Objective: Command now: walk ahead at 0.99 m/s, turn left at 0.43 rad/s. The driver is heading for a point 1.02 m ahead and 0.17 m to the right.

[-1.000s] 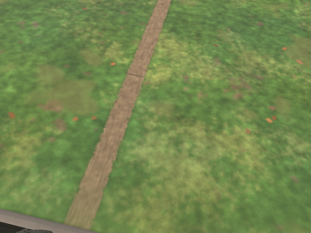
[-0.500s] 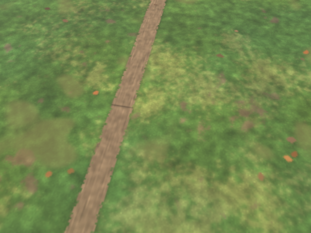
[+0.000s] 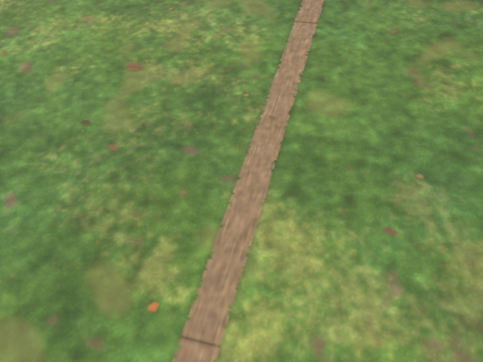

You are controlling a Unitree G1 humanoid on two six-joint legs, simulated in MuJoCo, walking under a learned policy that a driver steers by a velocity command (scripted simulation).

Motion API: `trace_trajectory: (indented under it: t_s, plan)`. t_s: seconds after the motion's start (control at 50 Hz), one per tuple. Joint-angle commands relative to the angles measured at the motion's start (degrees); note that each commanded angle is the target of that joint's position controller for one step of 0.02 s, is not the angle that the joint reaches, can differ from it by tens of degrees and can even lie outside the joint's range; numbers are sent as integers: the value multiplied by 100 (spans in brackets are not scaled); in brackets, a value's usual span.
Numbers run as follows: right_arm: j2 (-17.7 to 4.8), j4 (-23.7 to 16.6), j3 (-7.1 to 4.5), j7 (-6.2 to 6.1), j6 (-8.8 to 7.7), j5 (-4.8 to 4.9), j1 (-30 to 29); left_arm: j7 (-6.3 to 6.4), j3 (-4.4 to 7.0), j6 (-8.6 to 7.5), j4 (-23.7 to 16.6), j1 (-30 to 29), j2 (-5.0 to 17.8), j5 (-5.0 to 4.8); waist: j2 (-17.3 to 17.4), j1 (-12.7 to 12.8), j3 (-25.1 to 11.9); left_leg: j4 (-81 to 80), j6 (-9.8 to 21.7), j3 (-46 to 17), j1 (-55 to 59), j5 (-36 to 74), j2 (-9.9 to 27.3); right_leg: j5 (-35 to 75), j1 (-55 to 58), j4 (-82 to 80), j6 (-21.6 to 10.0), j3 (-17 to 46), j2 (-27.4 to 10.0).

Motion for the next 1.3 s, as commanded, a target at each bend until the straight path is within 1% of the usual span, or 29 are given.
trace_trajectory:
  t_s: [0.02,0.1,0.16,0.2,0.22,0.24,0.26,0.28,0.32,0.38,0.48,0.58,0.64,0.66,0.68,0.7,0.72,0.76,0.82,0.9,0.96,1.02,1.04,1.06,1.08,1.1,1.12,1.16,1.3]
  plan:
    - [-640,-412,-72,-30,-289,-15,-409,-192,-86,69,-943,-513,371,111,-430,516,748,-2009,993,-2145,-911,57,1637,13,-866,-1592,7,-217,-525]
    - [-773,-322,-149,128,-403,182,8,-365,-155,36,-1012,-1132,296,-182,14,39,619,-2704,608,-1297,-1323,1499,1372,2918,1359,-4371,-81,-746,-297]
    - [-914,-126,-173,142,-349,156,454,-219,-32,63,-952,-1311,596,-154,176,-191,341,-1844,279,-1038,844,4056,1629,2735,951,-5049,-349,-953,35]
    - [-1103,3,-197,37,-248,31,598,-92,159,42,-633,-313,926,-98,496,313,-475,-120,-1,-918,1436,5564,1736,1807,2023,-5028,-515,-1004,453]
    - [-1151,4,-203,-28,-188,-53,416,-9,292,57,-292,882,1149,-88,551,985,-967,1384,-124,-765,906,5343,1613,1419,3272,-4932,-577,-915,363]
    - [-734,-120,-107,-59,-188,-136,323,95,465,79,-76,2021,1587,7,219,1448,-1654,3493,-160,-597,-229,3780,1366,-64,4624,-4530,-662,122,-608]
    - [143,-444,102,-1,-231,246,1058,35,594,80,-24,1976,2150,85,-2161,737,-2708,5995,-418,-577,-1870,-987,330,-1176,5791,-5804,-1455,3780,-2353]
    - [-270,-440,83,-54,-233,179,656,-54,605,137,-67,1591,1783,-26,-1270,821,-2439,6348,-292,-880,-2770,-811,596,-1566,5621,-6478,-1537,4550,-2130]
    - [-318,-632,115,-9,-211,67,-520,-68,457,53,142,1014,1009,-60,-51,642,-709,5608,-254,-773,-2959,-160,1179,-232,3863,-6446,-1317,2570,-1582]
    - [-24,-844,204,170,-13,-159,-777,-56,300,-45,534,1156,536,-118,-351,156,-193,4889,-284,-766,-2560,-424,1438,697,2613,-6763,-1196,1591,-1077]
    - [55,-1616,408,335,-34,-208,-2297,-38,375,-137,698,1158,754,-315,-265,4,689,2220,-692,-269,-2493,862,1747,1343,1591,-7758,-1295,744,-456]
    - [-209,-1567,363,286,-56,-78,-2620,-87,527,-154,802,1523,1277,-437,-160,139,377,707,-650,41,-619,2012,1231,3560,2134,-7676,-1056,605,-554]
    - [-683,-1016,105,14,-99,-136,-692,-54,593,-41,865,1547,1566,-301,-181,-784,-911,600,-513,20,1605,725,1050,4782,2234,-4478,-747,435,-235]
    - [-1128,-914,-44,-127,-110,-270,307,-61,489,-45,723,1503,1106,-252,172,-1132,-1583,658,-444,-1058,2813,-952,2184,3298,1252,-2573,-695,246,97]
    - [-1536,-949,-135,-131,-106,-479,287,-45,294,-26,449,2123,150,-505,1703,-501,-2288,-350,-55,-3983,3737,-2744,3873,-805,-338,-599,-602,10,679]
    - [-1226,-1005,-129,-98,-62,-286,-82,-12,364,25,370,1770,682,-465,1539,-468,-2044,-1118,51,-4946,3314,-3039,3755,-439,-931,-89,-706,85,487]
    - [-705,-1001,-28,-85,-77,-230,-575,-15,400,88,375,1268,797,-393,946,-341,-1057,-1058,-2,-3752,2538,-2608,3473,146,-1193,-214,-705,1,118]
    - [-266,-834,59,-58,-116,-216,-756,-139,397,204,397,802,682,-280,344,-177,-258,-1167,-168,-2115,1416,-723,2942,445,-929,-606,-639,-59,-189]
    - [113,-455,165,-7,-280,-41,-493,-261,332,469,137,499,296,-175,578,153,210,-1341,-224,-937,780,1226,2828,365,-927,-878,-497,-148,-378]
    - [-32,-353,163,17,-412,33,-984,-373,179,380,-322,-237,134,-136,575,509,554,-1482,-335,674,84,3957,2212,1484,-260,-3283,-344,-568,-27]
    - [-462,-255,84,-12,-447,137,-819,-493,166,306,-102,-40,259,-109,521,566,203,-1183,-359,946,-186,4312,2115,2797,1576,-4591,-409,-1106,558]
    - [-761,-232,19,-102,-264,222,-753,-356,326,244,486,1481,698,90,342,1209,-606,1188,-492,948,196,4669,2106,2850,3124,-5075,-764,-732,715]
    - [-696,-210,29,-123,-188,237,-558,-273,396,195,610,1730,969,130,88,1276,-742,2685,-606,995,-39,2945,1721,3810,3548,-5452,-836,-425,343]
    - [-2,-256,149,-105,-67,131,342,-179,482,158,519,1430,1570,101,-1421,524,-1243,5163,-758,881,-1195,-2720,996,8790,4677,-4318,-1152,907,-1241]
    - [-83,-191,188,-170,57,362,1190,-149,515,162,318,1559,1594,-184,-1209,493,-2901,6076,-722,-558,-1678,-2494,798,9983,5681,-4371,-1952,2406,-2294]
    - [-330,-137,160,-208,126,244,859,-73,494,242,136,983,1336,-359,-486,448,-2661,5924,-740,-673,-1627,-1658,1066,8309,4886,-4993,-2006,2213,-2010]
    - [-389,-217,159,-185,152,116,371,-29,371,291,115,459,958,-412,-215,275,-1648,5475,-786,-451,-1763,-1275,1257,6821,3881,-5421,-1895,1819,-1641]
    - [-253,-202,189,-148,284,-70,28,39,219,297,235,233,547,-366,65,54,-759,4608,-849,-446,-1387,-1065,1451,6018,2602,-5949,-1580,1304,-1231]
    - [205,-86,244,-150,564,34,-353,-37,150,185,621,208,456,-189,-317,-105,-784,2419,-828,-267,-212,-414,1345,5011,1613,-6450,-1180,254,-692]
